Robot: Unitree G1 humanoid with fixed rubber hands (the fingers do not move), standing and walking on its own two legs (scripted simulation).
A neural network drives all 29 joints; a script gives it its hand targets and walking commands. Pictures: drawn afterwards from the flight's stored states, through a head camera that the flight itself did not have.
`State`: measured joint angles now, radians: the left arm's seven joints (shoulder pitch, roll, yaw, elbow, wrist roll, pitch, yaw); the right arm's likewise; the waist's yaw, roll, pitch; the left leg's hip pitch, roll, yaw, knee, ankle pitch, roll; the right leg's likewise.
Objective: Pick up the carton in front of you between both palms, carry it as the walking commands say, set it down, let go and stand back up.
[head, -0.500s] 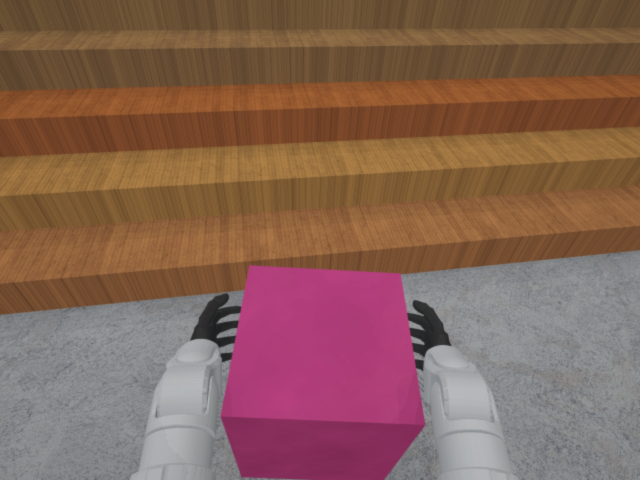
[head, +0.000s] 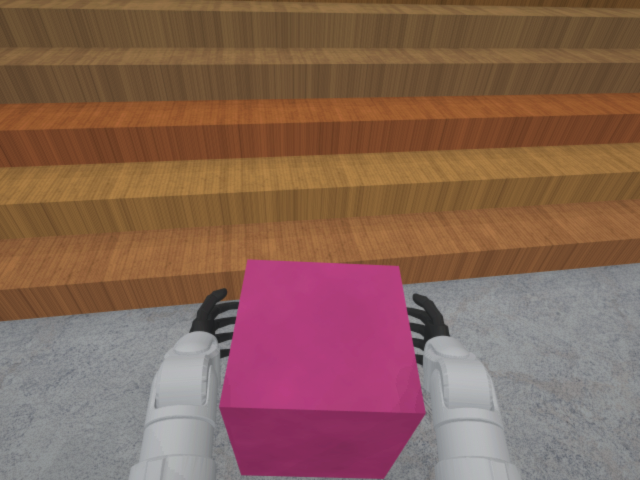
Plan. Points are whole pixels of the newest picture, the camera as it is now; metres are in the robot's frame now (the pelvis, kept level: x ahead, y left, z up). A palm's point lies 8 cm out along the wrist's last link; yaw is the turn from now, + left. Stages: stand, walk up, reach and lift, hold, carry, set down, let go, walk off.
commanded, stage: hold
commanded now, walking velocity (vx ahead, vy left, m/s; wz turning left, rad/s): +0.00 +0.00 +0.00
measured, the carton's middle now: (318, 373) +0.29 +0.00 -0.03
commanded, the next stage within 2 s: carry in 0.70 s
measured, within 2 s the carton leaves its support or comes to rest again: neither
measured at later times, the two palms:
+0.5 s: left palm (204, 336) +0.30 +0.15 +0.05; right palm (433, 343) +0.29 -0.15 +0.05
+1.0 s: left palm (182, 294) +0.34 +0.19 +0.09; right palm (407, 295) +0.34 -0.11 +0.09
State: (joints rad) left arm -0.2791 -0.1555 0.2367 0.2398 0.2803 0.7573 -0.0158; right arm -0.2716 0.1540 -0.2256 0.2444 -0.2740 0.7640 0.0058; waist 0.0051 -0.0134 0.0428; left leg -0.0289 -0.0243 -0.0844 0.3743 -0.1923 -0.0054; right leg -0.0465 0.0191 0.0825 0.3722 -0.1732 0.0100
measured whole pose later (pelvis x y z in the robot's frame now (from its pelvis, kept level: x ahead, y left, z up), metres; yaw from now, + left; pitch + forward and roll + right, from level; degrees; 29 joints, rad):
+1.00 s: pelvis +0.06 +0.03 +0.00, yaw +0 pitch +4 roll -2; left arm -0.14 -0.13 0.13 -0.18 0.13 0.96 0.06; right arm -0.15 0.13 -0.10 -0.15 -0.15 0.95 -0.05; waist 0.01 0.01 -0.15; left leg -0.20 0.02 0.03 0.41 -0.28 0.04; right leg -0.39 -0.02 -0.06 0.73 -0.46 -0.01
